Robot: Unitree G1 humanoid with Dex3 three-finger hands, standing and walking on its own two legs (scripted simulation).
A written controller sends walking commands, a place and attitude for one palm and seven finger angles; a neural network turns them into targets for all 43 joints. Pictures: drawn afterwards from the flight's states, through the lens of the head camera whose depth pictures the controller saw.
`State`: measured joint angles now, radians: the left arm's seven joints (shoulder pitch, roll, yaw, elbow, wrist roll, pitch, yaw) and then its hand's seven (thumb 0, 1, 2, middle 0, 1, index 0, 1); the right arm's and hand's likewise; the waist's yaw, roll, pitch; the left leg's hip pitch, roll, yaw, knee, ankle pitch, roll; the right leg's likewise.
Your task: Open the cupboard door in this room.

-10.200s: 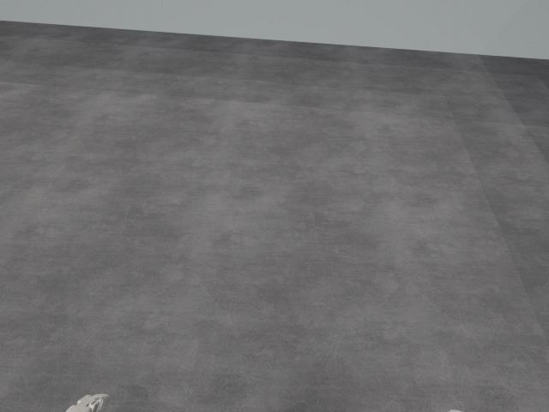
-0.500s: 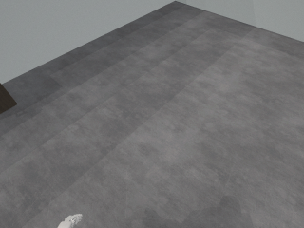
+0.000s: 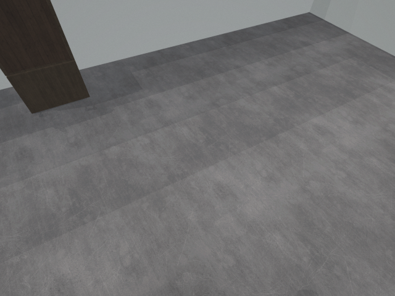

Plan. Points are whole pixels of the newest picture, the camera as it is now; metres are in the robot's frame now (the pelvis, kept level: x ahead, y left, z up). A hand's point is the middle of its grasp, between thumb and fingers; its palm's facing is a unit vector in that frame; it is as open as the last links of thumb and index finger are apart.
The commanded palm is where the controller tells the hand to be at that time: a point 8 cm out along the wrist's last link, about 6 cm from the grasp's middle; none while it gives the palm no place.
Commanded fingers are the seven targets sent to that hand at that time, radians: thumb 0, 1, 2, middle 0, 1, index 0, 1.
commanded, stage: turn or walk to find it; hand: left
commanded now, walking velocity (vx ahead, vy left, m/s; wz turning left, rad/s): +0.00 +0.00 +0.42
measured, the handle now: out of the picture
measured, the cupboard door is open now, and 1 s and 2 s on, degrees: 0 0 0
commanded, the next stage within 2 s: stand and wait in 0.12 s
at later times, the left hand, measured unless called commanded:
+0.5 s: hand out of the picture +0.01 +0.16 -0.15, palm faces +0.14 -0.96 -0.24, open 7.3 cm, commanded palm none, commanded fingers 0.00 0.90 0.90 -0.20 -0.30 -0.20 -0.30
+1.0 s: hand out of the picture -0.10 +0.16 -0.17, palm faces +0.21 -0.96 -0.17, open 7.3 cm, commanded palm none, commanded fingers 0.00 0.90 0.90 -0.20 -0.30 -0.20 -0.30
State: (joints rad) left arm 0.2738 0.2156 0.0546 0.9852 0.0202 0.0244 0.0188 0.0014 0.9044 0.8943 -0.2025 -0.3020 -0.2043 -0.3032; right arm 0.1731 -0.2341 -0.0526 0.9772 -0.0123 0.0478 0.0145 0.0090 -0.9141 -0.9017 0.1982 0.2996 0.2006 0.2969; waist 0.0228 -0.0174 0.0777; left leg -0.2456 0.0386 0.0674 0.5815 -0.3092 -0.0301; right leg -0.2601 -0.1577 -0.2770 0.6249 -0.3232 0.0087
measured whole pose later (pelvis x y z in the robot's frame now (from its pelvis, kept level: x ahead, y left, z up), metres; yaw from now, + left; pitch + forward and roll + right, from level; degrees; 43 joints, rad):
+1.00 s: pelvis -0.05 +0.00 +0.01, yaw +8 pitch -2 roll +0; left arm 0.29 0.16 0.01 1.16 0.01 0.02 0.02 0.00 0.91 0.89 -0.20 -0.30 -0.20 -0.30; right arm 0.23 -0.16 -0.02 1.12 -0.01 0.01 -0.03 0.02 -0.95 -0.90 0.20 0.30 0.21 0.30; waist 0.03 -0.02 0.03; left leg -0.14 0.02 0.06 0.44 -0.26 0.00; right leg -0.21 -0.08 -0.13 0.44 -0.19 0.02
